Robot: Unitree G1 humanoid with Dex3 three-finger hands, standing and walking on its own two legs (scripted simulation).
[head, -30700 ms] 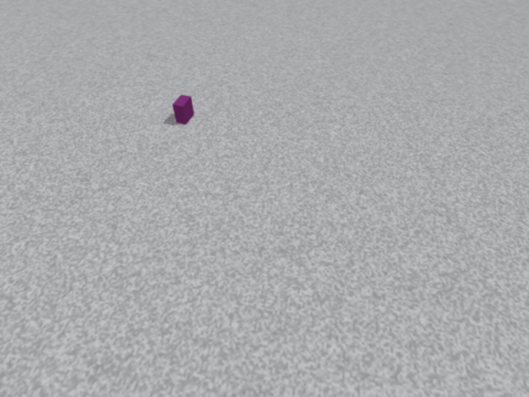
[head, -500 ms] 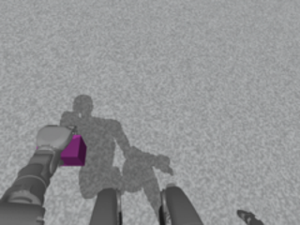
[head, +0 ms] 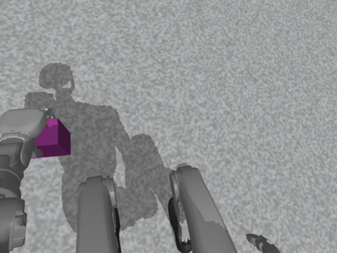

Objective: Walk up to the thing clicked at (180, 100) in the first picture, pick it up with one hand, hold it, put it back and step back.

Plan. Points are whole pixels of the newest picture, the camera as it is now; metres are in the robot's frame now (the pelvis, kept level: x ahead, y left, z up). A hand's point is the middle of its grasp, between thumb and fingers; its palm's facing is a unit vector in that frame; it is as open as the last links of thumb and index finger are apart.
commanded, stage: crouch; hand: left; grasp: from above
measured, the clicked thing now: (41, 140) +0.41 +0.28 -0.23
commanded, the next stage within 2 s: lower in 0.78 s
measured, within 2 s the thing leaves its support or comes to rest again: rests again in 1.40 s
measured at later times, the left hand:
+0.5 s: hand (41, 132) +0.44 +0.29 -0.25, palm faces -0.47 -0.03 -0.88, open 9.9 cm
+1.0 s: hand (46, 133) +0.45 +0.29 -0.28, palm faces -0.46 -0.02 -0.89, open 9.9 cm
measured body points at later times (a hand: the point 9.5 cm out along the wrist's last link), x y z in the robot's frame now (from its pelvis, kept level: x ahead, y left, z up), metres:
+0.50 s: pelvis +0.00 +0.00 -0.07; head +0.24 +0.06 +0.30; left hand +0.46 +0.29 -0.20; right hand +0.04 -0.28 -0.18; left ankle +0.08 +0.12 -0.44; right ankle +0.07 -0.14 -0.44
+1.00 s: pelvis -0.01 -0.01 -0.11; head +0.23 +0.06 +0.26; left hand +0.47 +0.29 -0.23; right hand +0.02 -0.29 -0.21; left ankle +0.08 +0.12 -0.44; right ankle +0.07 -0.14 -0.44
